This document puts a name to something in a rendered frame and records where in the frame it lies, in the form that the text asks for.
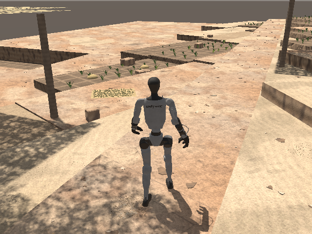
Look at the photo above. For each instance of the left robot hand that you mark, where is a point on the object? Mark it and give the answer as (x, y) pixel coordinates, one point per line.
(135, 132)

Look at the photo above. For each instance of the right robot hand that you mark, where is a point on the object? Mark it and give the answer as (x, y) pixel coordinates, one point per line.
(185, 140)

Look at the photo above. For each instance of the robot left upper arm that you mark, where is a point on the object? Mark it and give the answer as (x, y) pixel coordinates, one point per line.
(137, 110)

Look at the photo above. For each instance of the robot left forearm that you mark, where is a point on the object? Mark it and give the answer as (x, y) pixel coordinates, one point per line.
(134, 126)

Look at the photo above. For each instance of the robot right forearm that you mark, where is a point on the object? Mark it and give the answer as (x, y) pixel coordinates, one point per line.
(181, 129)

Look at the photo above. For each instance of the right robot shin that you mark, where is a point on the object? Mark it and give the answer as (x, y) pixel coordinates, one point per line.
(168, 167)

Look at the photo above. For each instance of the robot right upper arm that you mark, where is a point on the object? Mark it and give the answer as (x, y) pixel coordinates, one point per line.
(172, 108)

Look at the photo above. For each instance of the robot torso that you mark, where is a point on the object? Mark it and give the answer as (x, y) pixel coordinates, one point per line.
(155, 116)

